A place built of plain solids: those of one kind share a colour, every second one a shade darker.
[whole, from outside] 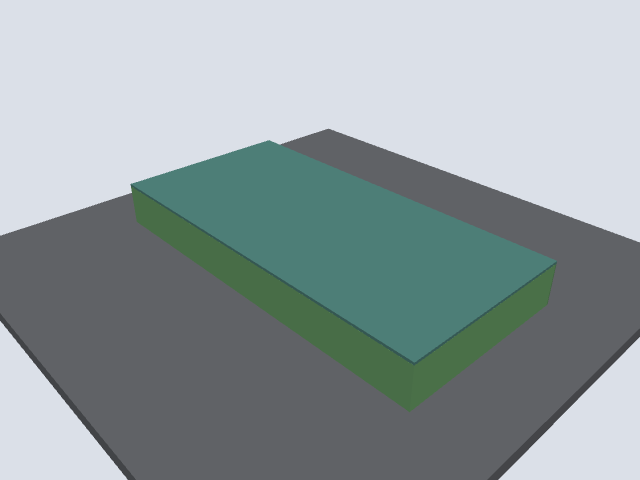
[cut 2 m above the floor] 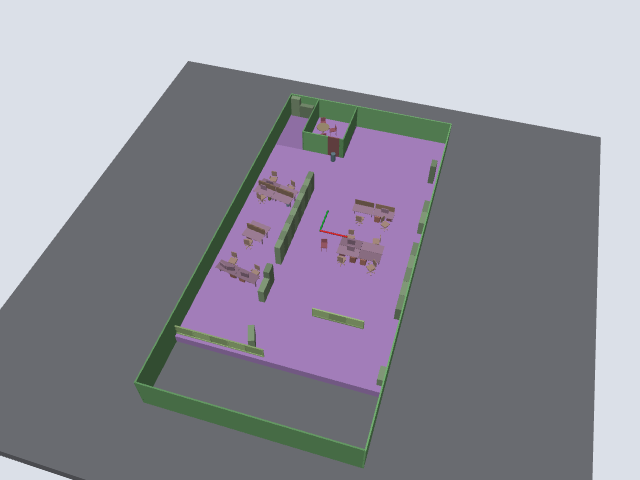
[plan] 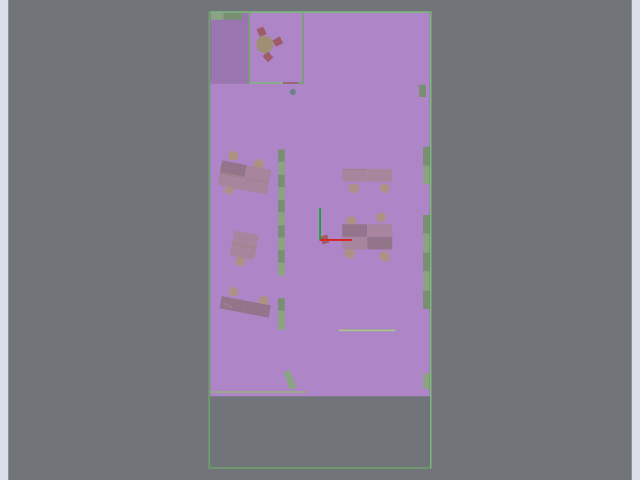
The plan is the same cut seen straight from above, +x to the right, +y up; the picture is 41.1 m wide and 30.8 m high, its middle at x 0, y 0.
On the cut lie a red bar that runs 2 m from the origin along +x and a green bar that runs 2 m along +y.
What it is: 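One storey of an office; an open floor with rows of desks, a band of small rooms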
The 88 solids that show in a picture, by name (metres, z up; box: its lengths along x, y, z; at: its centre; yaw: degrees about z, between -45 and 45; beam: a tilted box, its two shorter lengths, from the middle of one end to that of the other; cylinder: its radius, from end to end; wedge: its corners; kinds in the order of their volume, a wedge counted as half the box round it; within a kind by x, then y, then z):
{
 "floor_1": {"box": [2.44, 4.55, 0.7], "at": [-5.83, 12.3, 0.3]},
 "floor_2": {"box": [3.38, 4.55, 0.7], "at": [-2.82, 12.3, 0.3]},
 "floor_3": {"box": [14.1, 20.05, 0.7], "at": [0.0, 0.0, 0.3]},
 "floor_4": {"box": [8.08, 4.55, 0.51], "at": [3.01, 12.3, 0.2]},
 "roof_1": {"box": [14.3, 29.35, 0.2], "at": [0.0, 0.0, 3.35]},
 "wall_1": {"box": [0.1, 29.35, 3.3], "at": [-7.1, 0.0, 1.6]},
 "wall_2": {"box": [0.1, 4.55, 2.6], "at": [-4.56, 12.3, 1.95]},
 "wall_3": {"box": [2.13, 0.1, 2.6], "at": [-3.44, 10.08, 1.95]},
 "wall_4": {"box": [0.27, 0.1, 2.6], "at": [-1.26, 10.08, 1.95]},
 "wall_5": {"box": [0.1, 4.55, 2.6], "at": [-1.08, 12.3, 1.95]},
 "wall_6": {"box": [14.1, 0.1, 3.3], "at": [0.0, -14.63, 1.6]},
 "wall_7": {"box": [14.1, 0.1, 3.3], "at": [0.0, 14.63, 1.6]},
 "wall_8": {"box": [0.1, 29.35, 3.3], "at": [7.1, 0.0, 1.6]},
 "wall_9": {"box": [0.1, 4.55, 3.3], "at": [7.1, 12.3, 1.6]},
 "cabinet_1": {"box": [0.8, 0.44, 1.88], "at": [-6.59, 14.35, 1.59]},
 "cabinet_2": {"box": [1.2, 0.44, 1.23], "at": [-5.58, 14.35, 1.26]},
 "cabinet_3": {"box": [0.44, 1.2, 1.23], "at": [-2.47, -5.15, 1.26]},
 "cabinet_4": {"box": [0.44, 0.8, 1.88], "at": [-2.47, -4.14, 1.59]},
 "cabinet_5": {"box": [0.44, 0.8, 1.88], "at": [-2.47, -1.87, 1.59]},
 "cabinet_6": {"box": [0.44, 0.8, 1.88], "at": [-2.47, -1.06, 1.59]},
 "cabinet_7": {"box": [0.44, 0.8, 1.88], "at": [-2.47, -0.25, 1.59]},
 "cabinet_8": {"box": [0.44, 0.8, 1.88], "at": [-2.47, 0.56, 1.59]},
 "cabinet_9": {"box": [0.44, 0.8, 1.88], "at": [-2.47, 1.37, 1.59]},
 "cabinet_10": {"box": [0.44, 0.8, 1.88], "at": [-2.47, 2.18, 1.59]},
 "cabinet_11": {"box": [0.44, 0.8, 1.88], "at": [-2.47, 2.99, 1.59]},
 "cabinet_12": {"box": [0.44, 0.8, 1.88], "at": [-2.47, 3.8, 1.59]},
 "cabinet_13": {"box": [0.44, 0.8, 1.88], "at": [-2.47, 4.61, 1.59]},
 "cabinet_14": {"box": [0.44, 0.8, 1.88], "at": [-2.47, 5.42, 1.59]},
 "cabinet_15": {"box": [0.44, 1.2, 1.23], "at": [-1.93, -8.98, 1.26], "yaw": 21.5},
 "cabinet_16": {"box": [0.44, 0.8, 1.88], "at": [6.58, 9.57, 1.59]},
 "cabinet_17": {"box": [0.44, 1.2, 1.23], "at": [6.82, -3.83, 1.26]},
 "cabinet_18": {"box": [0.44, 1.2, 1.23], "at": [6.82, -2.62, 1.26]},
 "cabinet_19": {"box": [0.44, 1.2, 1.23], "at": [6.82, -1.41, 1.26]},
 "cabinet_20": {"box": [0.44, 1.2, 1.23], "at": [6.82, -0.2, 1.26]},
 "cabinet_21": {"box": [0.44, 1.2, 1.23], "at": [6.82, 1.01, 1.26]},
 "cabinet_22": {"box": [0.44, 1.2, 1.23], "at": [6.82, 4.18, 1.26]},
 "cabinet_23": {"box": [0.44, 1.2, 1.23], "at": [6.82, 5.39, 1.26]},
 "cabinet_24": {"box": [0.42, 1.0, 0.75], "at": [6.83, -9.06, 1.02]},
 "desk_1": {"box": [1.6, 0.8, 0.032], "at": [-5.72, 3.76, 1.38], "yaw": -10.8},
 "desk_2": {"box": [1.6, 0.8, 0.032], "at": [-5.59, -4.14, 1.38], "yaw": -10.8},
 "desk_3": {"box": [1.6, 0.8, 0.032], "at": [-5.57, 4.57, 1.38], "yaw": -10.8},
 "desk_4": {"box": [1.6, 0.8, 0.032], "at": [-4.94, -0.74, 1.38], "yaw": -10.8},
 "desk_5": {"box": [1.6, 0.8, 0.032], "at": [-4.79, 0.06, 1.38], "yaw": -10.8},
 "desk_6": {"box": [1.6, 0.8, 0.032], "at": [-4.14, 3.46, 1.38], "yaw": -10.8},
 "desk_7": {"box": [1.6, 0.8, 0.032], "at": [-4.01, -4.44, 1.38], "yaw": -10.8},
 "desk_8": {"box": [1.6, 0.8, 0.032], "at": [-3.98, 4.26, 1.38], "yaw": -10.8},
 "desk_9": {"box": [1.6, 0.8, 0.032], "at": [2.22, -0.21, 1.38]},
 "desk_10": {"box": [1.6, 0.8, 0.032], "at": [2.22, 0.61, 1.38]},
 "desk_11": {"box": [1.6, 0.8, 0.032], "at": [2.22, 4.15, 1.38]},
 "desk_12": {"box": [1.6, 0.8, 0.032], "at": [3.83, -0.21, 1.38]},
 "desk_13": {"box": [1.6, 0.8, 0.032], "at": [3.83, 0.61, 1.38]},
 "desk_14": {"box": [1.6, 0.8, 0.032], "at": [3.83, 4.15, 1.38]},
 "guard_1": {"box": [1.17, 0.03, 0.73], "at": [-6.39, -9.76, 1.13]},
 "guard_2": {"box": [1.17, 0.03, 0.73], "at": [-5.16, -9.76, 1.13]},
 "guard_3": {"box": [6.2, 0.1, 0.12], "at": [-3.93, -9.76, 0.71]},
 "guard_4": {"box": [1.17, 0.03, 0.73], "at": [-3.93, -9.76, 1.13]},
 "guard_5": {"box": [6.2, 0.1, 0.05], "at": [-3.93, -9.76, 1.52]},
 "guard_6": {"box": [1.17, 0.03, 0.73], "at": [-2.7, -9.76, 1.13]},
 "guard_7": {"box": [1.17, 0.03, 0.73], "at": [-1.47, -9.76, 1.13]},
 "guard_8": {"box": [1.13, 0.03, 0.73], "at": [1.83, -5.8, 1.13]},
 "guard_9": {"box": [3.63, 0.1, 0.12], "at": [3.03, -5.8, 0.71]},
 "guard_10": {"box": [1.13, 0.03, 0.73], "at": [3.03, -5.8, 1.13]},
 "guard_11": {"box": [3.63, 0.1, 0.05], "at": [3.03, -5.8, 1.52]},
 "guard_12": {"box": [1.13, 0.03, 0.73], "at": [4.22, -5.8, 1.13]},
 "officechair_1": {"box": [0.53, 0.5, 0.08], "at": [-5.8, 3.26, 1.16], "yaw": -23.1},
 "officechair_2": {"box": [0.53, 0.5, 0.08], "at": [-5.56, -3.33, 1.19], "yaw": -3.5},
 "officechair_3": {"box": [0.52, 0.51, 0.08], "at": [-5.56, 5.38, 1.19], "yaw": 4.1},
 "officechair_4": {"box": [0.52, 0.51, 0.08], "at": [-5.12, -1.35, 1.17], "yaw": 0.2},
 "officechair_5": {"box": [0.52, 0.51, 0.08], "at": [-3.93, 4.85, 1.14], "yaw": -24.8},
 "officechair_6": {"box": [0.52, 0.51, 0.08], "at": [-3.63, -3.91, 1.16], "yaw": -14.7},
 "officechair_7": {"box": [0.52, 0.51, 0.08], "at": [1.91, -0.85, 1.11], "yaw": -7.9},
 "officechair_8": {"box": [0.52, 0.51, 0.08], "at": [2.0, 1.19, 1.2], "yaw": 6.1},
 "officechair_9": {"box": [0.52, 0.51, 0.08], "at": [2.16, 3.33, 1.11], "yaw": -2.1},
 "officechair_10": {"box": [0.5, 0.53, 0.08], "at": [3.9, 1.44, 1.2], "yaw": 10.7},
 "officechair_11": {"box": [0.52, 0.51, 0.08], "at": [4.13, -1.06, 1.2], "yaw": -44.7},
 "officechair_12": {"box": [0.5, 0.53, 0.08], "at": [4.16, 3.31, 1.14], "yaw": -28.6},
 "door_1": {"box": [0.98, 0.1, 2.05], "at": [-1.89, 10.08, 1.67]},
 "screen_1": {"box": [1.5, 0.03, 0.5], "at": [-5.65, 4.12, 1.65], "yaw": -10.8},
 "screen_2": {"box": [1.5, 0.03, 0.5], "at": [-4.87, -0.38, 1.65], "yaw": -10.8},
 "screen_3": {"box": [1.5, 0.03, 0.5], "at": [-4.07, 3.82, 1.65], "yaw": -10.8},
 "screen_4": {"box": [1.5, 0.03, 0.5], "at": [2.22, 4.52, 1.65]},
 "screen_5": {"box": [1.5, 0.03, 0.5], "at": [3.83, 4.52, 1.65]},
 "bin_1": {"cylinder": 0.2, "from": [-1.74, 9.5, 0.65], "to": [-1.74, 9.5, 1.41]},
 "visitorchair_1": {"box": [0.47, 0.54, 0.04], "at": [-3.76, 13.37, 1.12], "yaw": 24.4},
 "visitorchair_2": {"box": [0.47, 0.54, 0.04], "at": [-3.34, 11.76, 1.12], "yaw": 40.1},
 "visitorchair_3": {"box": [0.54, 0.47, 0.04], "at": [-2.7, 12.73, 1.12], "yaw": 29.0},
 "visitorchair_4": {"box": [0.47, 0.54, 0.04], "at": [0.31, 0.04, 1.12], "yaw": 14.9},
 "meetingtable_1": {"cylinder": 0.55, "from": [-3.54, 12.55, 1.37], "to": [-3.54, 12.55, 1.4]}
}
